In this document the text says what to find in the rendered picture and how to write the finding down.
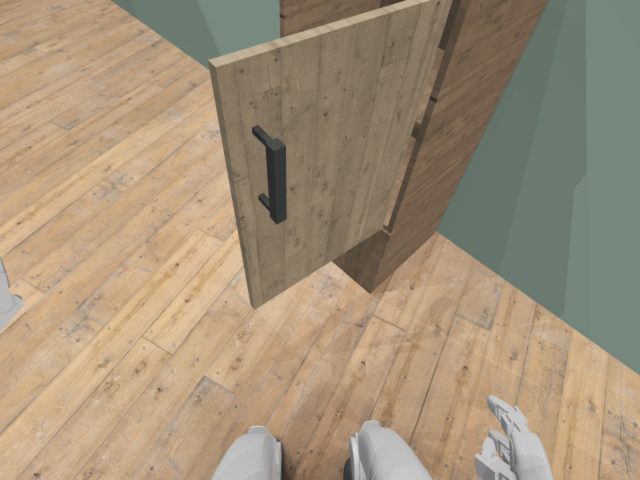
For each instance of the robot right shin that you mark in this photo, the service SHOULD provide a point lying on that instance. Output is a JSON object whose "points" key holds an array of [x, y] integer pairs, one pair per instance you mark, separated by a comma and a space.
{"points": [[368, 424]]}

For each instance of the robot right thigh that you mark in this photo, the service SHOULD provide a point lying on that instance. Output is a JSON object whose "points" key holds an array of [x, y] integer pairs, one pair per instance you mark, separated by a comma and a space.
{"points": [[379, 453]]}

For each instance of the robot left hand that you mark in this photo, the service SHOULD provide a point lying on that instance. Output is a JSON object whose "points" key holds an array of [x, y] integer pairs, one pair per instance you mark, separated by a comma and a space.
{"points": [[10, 304]]}

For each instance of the robot right hand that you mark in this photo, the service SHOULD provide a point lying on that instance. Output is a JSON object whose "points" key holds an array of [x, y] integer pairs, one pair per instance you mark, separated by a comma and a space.
{"points": [[523, 454]]}

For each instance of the cupboard door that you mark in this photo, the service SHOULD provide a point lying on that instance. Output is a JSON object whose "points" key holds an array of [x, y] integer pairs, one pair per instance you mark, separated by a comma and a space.
{"points": [[343, 98]]}

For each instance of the handle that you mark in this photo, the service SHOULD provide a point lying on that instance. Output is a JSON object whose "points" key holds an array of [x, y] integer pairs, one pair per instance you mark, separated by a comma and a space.
{"points": [[276, 173]]}

